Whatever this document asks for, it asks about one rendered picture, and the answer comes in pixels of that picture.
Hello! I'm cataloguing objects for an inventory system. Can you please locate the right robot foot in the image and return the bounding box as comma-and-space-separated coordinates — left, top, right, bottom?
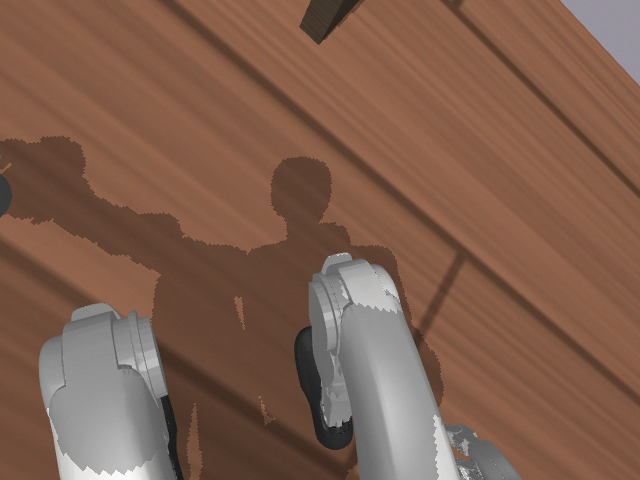
294, 326, 353, 450

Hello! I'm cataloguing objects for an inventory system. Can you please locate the left robot foot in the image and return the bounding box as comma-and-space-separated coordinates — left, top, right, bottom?
161, 395, 184, 480

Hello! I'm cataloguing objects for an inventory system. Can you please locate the right robot hand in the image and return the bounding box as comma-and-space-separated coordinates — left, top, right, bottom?
444, 424, 522, 480

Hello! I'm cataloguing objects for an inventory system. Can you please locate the tin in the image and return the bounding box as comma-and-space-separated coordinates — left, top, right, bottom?
0, 174, 12, 217

